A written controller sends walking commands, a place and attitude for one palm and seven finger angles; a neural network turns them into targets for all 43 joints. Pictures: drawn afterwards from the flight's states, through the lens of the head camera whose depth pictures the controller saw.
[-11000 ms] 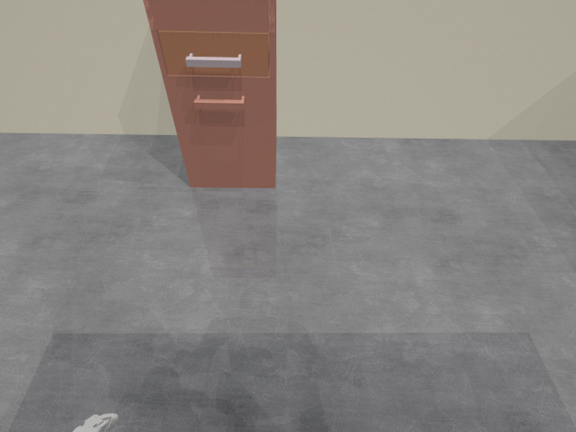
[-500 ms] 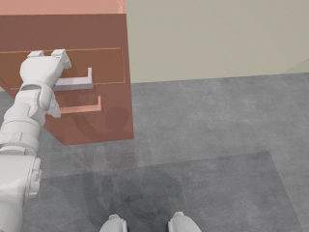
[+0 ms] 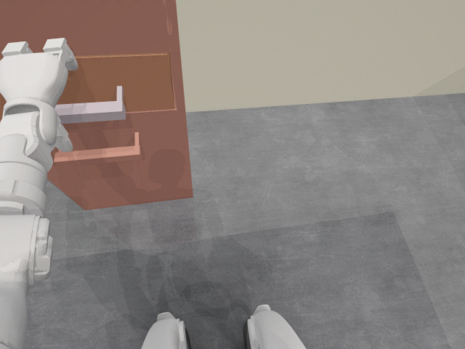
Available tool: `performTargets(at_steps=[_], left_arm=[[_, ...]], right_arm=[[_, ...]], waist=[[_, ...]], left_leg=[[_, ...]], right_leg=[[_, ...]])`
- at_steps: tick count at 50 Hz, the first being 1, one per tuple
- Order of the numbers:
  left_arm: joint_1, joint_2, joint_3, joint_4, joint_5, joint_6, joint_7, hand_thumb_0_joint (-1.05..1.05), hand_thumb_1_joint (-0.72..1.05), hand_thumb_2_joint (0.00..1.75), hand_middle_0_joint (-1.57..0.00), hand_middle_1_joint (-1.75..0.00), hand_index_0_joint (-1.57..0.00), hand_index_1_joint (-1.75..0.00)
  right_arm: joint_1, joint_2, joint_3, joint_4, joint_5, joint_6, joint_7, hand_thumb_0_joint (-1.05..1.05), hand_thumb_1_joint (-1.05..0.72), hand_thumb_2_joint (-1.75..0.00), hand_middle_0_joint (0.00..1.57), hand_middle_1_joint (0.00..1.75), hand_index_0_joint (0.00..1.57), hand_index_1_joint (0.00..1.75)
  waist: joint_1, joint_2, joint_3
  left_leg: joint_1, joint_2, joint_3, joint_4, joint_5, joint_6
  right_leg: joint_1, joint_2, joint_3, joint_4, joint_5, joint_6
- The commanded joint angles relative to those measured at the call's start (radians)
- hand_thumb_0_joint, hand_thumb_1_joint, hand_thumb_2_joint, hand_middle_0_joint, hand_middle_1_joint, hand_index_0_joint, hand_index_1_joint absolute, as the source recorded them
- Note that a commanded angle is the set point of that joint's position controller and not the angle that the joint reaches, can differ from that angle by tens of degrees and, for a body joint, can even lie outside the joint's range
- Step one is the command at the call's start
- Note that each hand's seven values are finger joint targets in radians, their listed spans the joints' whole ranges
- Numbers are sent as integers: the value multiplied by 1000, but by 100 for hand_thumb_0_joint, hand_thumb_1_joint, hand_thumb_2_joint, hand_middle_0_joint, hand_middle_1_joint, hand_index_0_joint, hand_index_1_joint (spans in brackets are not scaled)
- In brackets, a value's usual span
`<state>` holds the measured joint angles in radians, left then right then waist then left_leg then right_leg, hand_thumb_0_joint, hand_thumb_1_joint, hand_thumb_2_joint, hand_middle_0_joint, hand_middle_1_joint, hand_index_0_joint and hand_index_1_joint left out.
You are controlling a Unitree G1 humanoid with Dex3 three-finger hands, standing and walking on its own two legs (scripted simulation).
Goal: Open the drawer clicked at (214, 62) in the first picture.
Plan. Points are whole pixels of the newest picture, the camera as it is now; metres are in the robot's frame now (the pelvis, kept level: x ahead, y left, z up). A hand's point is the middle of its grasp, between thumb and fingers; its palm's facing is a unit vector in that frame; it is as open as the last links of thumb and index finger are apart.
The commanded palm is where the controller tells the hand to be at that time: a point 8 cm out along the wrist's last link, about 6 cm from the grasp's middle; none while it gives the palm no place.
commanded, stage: move the hooked fingers above the handle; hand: left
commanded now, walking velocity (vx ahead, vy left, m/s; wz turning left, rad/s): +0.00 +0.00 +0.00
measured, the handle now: (72, 103) +0.59 +0.25 -0.03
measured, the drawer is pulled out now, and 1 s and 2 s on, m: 0.00 0.00 0.00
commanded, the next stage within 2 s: none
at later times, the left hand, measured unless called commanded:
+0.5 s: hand (36, 115) +0.52 +0.28 +0.03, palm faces -0.09 +0.07 -0.99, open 13.8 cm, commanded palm +0.51 +0.24 +0.08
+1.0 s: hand (52, 129) +0.51 +0.27 +0.00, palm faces -0.19 +0.01 -0.98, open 13.9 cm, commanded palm +0.52 +0.24 +0.08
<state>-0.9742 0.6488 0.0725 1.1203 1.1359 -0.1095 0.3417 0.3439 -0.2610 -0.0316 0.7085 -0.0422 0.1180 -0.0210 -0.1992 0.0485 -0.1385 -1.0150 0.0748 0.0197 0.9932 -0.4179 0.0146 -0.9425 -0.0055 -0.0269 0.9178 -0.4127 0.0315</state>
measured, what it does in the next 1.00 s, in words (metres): stands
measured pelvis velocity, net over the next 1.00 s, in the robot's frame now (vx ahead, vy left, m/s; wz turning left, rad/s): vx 0.00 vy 0.00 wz -0.02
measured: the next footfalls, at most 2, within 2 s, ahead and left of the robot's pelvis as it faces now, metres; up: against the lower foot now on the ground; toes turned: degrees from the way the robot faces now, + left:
none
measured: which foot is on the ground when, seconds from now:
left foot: down 0.00-1.00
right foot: down 0.00-1.00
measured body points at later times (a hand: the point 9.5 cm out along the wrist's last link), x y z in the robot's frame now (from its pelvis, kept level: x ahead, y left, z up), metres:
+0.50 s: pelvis +0.00 -0.01 +0.00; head +0.15 -0.01 +0.43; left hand +0.52 +0.27 +0.09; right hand +0.00 -0.28 -0.12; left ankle +0.01 +0.11 -0.67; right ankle +0.00 -0.15 -0.67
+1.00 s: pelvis +0.00 +0.00 +0.00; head +0.16 +0.00 +0.43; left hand +0.51 +0.26 +0.06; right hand -0.01 -0.27 -0.12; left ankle +0.01 +0.11 -0.67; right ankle +0.00 -0.15 -0.67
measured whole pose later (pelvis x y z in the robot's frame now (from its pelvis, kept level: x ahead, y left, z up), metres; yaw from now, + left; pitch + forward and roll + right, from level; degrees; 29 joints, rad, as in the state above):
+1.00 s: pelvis +0.00 +0.00 +0.00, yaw -1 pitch +26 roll -2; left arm -0.88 0.64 0.06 1.11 1.10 -0.04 0.22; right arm 0.35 -0.25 -0.03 0.67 -0.02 0.13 -0.03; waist -0.16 0.06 -0.11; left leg -0.99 0.08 0.05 0.95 -0.41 0.02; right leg -0.94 0.00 0.01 0.89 -0.40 0.04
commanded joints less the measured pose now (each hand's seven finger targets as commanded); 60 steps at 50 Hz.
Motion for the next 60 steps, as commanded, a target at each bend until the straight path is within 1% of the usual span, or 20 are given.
performTargets(at_steps=[1,5,7,10,13,15,20,24,27,29,31,33,36,39,41,44,50,53,57,60], left_arm=[[-285,263,15,-32,-9,143,-20,0,-50,30,-30,-120,-30,-120],[-430,124,-122,-198,-68,66,-173,0,-50,30,-30,-120,-30,-120],[-487,140,-104,-331,-103,-36,-217,0,-50,30,-30,-120,-30,-120],[-509,201,-36,-422,-105,-129,-187,0,-50,30,-30,-120,-30,-120],[-443,297,76,-323,-70,-155,-84,0,-50,30,-30,-120,-30,-120],[-372,424,183,-247,-48,-115,-3,0,-50,30,-30,-120,-30,-120],[-198,332,80,13,-3,128,68,0,-50,30,-30,-120,-30,-120],[-337,257,-32,-72,-26,173,-80,0,-50,30,-30,-120,-30,-120],[-510,136,-130,-326,-112,21,-214,0,-50,30,-30,-120,-30,-120],[-571,171,-106,-426,-119,-47,-219,0,-50,30,-30,-120,-30,-120],[-581,112,-136,-457,-126,-88,-194,0,-50,30,-30,-120,-30,-120],[-514,70,-137,-371,-117,-112,-166,0,-50,30,-30,-120,-30,-120],[-417,194,-7,-197,-67,-122,-80,0,-50,30,-30,-120,-30,-120],[-275,276,52,-4,-45,0,-7,0,-50,30,-30,-120,-30,-120],[-215,304,48,55,-6,91,16,0,-50,30,-30,-120,-30,-120],[-285,348,48,-50,35,148,0,0,-50,30,-30,-120,-30,-120],[-512,265,17,-543,-100,-81,-138,0,-50,30,-30,-120,-30,-120],[-404,161,-25,-448,-98,-128,-117,0,-50,30,-30,-120,-30,-120],[-355,182,8,-167,-48,-60,-14,0,-50,30,-30,-120,-30,-120],[-308,157,-20,-11,-35,53,14,0,-50,30,-30,-120,-30,-120]], right_arm=[[202,-195,-61,-42,10,16,8,0,-90,-90,20,30,20,30],[228,-178,-81,-35,18,2,-25,0,-90,-90,20,30,20,30],[236,-176,-91,-24,10,-11,-42,0,-90,-90,20,30,20,30],[237,-167,-91,-6,5,-30,-56,0,-90,-90,20,30,20,30],[215,-166,-68,4,4,-32,-51,0,-90,-90,20,30,20,30],[173,-176,-46,-1,-4,-17,-37,0,-90,-90,20,30,20,30],[146,-191,-40,-59,6,8,7,0,-90,-90,20,30,20,30],[212,-196,-67,-64,31,18,-9,0,-90,-90,20,30,20,30],[222,-180,-89,-43,23,-13,-43,0,-90,-90,20,30,20,30],[228,-181,-93,-19,22,-39,-61,0,-90,-90,20,30,20,30],[238,-172,-93,6,20,-62,-68,0,-90,-90,20,30,20,30],[239,-161,-86,28,16,-69,-65,0,-90,-90,20,30,20,30],[206,-163,-59,11,13,-51,-52,0,-90,-90,20,30,20,30],[171,-177,-32,-37,11,-21,-23,0,-90,-90,20,30,20,30],[156,-187,-26,-68,13,3,-7,0,-90,-90,20,30,20,30],[176,-196,-42,-92,12,25,0,0,-90,-90,20,30,20,30],[226,-177,-98,-66,0,-22,-48,0,-90,-90,20,30,20,30],[235,-163,-100,2,-2,-40,-56,0,-90,-90,20,30,20,30],[222,-170,-73,32,3,-20,-28,0,-90,-90,20,30,20,30],[207,-181,-58,5,8,-10,-3,0,-90,-90,20,30,20,30]], waist=[[47,95,-513],[-26,35,-526],[-28,66,-556],[-2,152,-555],[20,125,-404],[76,116,-380],[97,63,-437],[20,-5,-571],[-40,27,-622],[-38,107,-642],[-41,167,-587],[-41,145,-421],[2,120,-310],[51,85,-277],[81,72,-329],[83,95,-538],[10,127,-802],[0,142,-567],[6,93,-315],[25,103,-276]], left_leg=[[462,-65,-3,-102,495,17],[535,-56,-15,-125,439,33],[599,-57,-35,-123,440,36],[643,-59,-42,-113,482,27],[486,-62,-46,-97,418,25],[362,-74,-33,-89,397,26],[316,-87,19,-97,419,17],[415,-75,24,-113,427,33],[562,-68,-14,-118,413,42],[649,-66,-31,-118,426,40],[722,-59,-53,-116,485,28],[652,-55,-57,-111,453,19],[465,-66,-49,-97,385,19],[317,-82,-18,-101,368,21],[288,-87,6,-104,385,18],[375,-79,18,-88,469,19],[709,-50,-42,-86,622,29],[673,-43,-48,-84,590,18],[484,-53,-55,-112,427,11],[423,-64,-28,-142,397,13]], right_leg=[[231,74,-38,-112,386,-58],[248,71,-18,-171,376,-45],[218,71,-11,-170,345,-47],[164,70,-11,-156,324,-58],[108,66,-25,-122,273,-65],[146,63,-25,-84,278,-69],[248,66,-33,-77,366,-66],[360,64,-6,-140,461,-41],[303,60,8,-175,411,-32],[237,62,7,-171,362,-38],[125,65,-13,-167,318,-48],[51,65,-29,-166,273,-54],[38,63,-36,-122,234,-69],[98,61,-43,-95,255,-72],[174,64,-39,-83,311,-71],[277,67,-24,-77,419,-65],[290,67,0,-128,469,-43],[129,69,-23,-143,362,-49],[44,71,-52,-129,240,-65],[77,71,-55,-135,240,-72]])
